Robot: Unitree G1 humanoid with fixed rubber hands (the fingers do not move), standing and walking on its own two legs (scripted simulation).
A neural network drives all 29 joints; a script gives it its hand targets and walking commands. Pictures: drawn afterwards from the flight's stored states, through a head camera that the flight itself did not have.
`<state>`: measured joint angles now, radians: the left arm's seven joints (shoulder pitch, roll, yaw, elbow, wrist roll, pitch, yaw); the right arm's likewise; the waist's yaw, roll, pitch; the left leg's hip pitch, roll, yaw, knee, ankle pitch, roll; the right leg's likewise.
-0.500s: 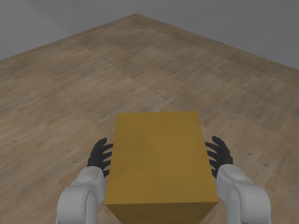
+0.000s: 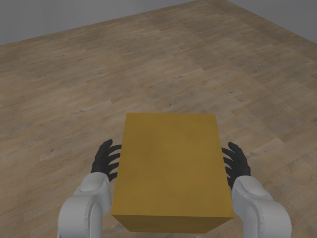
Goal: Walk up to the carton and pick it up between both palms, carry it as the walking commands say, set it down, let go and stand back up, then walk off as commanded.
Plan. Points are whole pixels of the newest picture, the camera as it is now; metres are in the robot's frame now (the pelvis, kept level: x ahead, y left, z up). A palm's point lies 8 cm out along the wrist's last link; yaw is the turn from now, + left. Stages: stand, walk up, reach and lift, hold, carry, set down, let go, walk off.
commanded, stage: carry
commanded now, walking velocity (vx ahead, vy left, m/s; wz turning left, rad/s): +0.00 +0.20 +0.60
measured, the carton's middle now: (168, 178) +0.26 +0.00 +0.01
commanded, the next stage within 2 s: none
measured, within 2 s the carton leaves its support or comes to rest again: neither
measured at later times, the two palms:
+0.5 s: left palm out of the picture +0.15 +0.39 +0.06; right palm (116, 174) +0.24 +0.11 +0.07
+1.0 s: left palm out of the picture +0.00 +0.53 +0.11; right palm (8, 199) +0.18 +0.30 +0.10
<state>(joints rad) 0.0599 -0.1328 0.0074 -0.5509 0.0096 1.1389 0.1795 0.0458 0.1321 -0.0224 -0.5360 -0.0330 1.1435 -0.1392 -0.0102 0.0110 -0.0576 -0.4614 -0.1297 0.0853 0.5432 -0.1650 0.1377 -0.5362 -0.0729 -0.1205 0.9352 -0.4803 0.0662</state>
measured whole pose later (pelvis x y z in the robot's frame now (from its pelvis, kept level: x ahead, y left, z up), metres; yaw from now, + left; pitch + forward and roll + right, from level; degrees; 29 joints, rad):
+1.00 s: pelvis -0.11 +0.28 +0.02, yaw +36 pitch +2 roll +4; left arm 0.03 -0.13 0.03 -0.52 0.02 1.16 0.17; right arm -0.06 0.13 -0.04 -0.50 -0.03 1.22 -0.16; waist -0.02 -0.02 -0.04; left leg -0.58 0.05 0.06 0.95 -0.37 -0.07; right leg -0.30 -0.28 -0.22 0.56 -0.26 0.07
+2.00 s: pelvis -0.31 +0.43 +0.01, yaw +48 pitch +3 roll +0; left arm 0.00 -0.13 0.04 -0.47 0.03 1.20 0.17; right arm -0.05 0.13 -0.05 -0.41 -0.02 1.20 -0.15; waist 0.02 -0.03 -0.08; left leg -0.38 0.01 0.11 0.52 -0.19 0.05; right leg -0.31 -0.14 -0.13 0.54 -0.27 0.07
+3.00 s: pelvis -0.28 +0.38 +0.01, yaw +48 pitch +2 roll +0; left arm -0.09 -0.13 0.07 -0.15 0.07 0.98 0.14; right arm -0.12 0.13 -0.11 -0.14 -0.07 0.99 -0.12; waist 0.00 0.00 -0.09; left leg -0.40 0.07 0.06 0.52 -0.16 -0.03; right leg -0.33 -0.05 -0.14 0.56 -0.27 -0.01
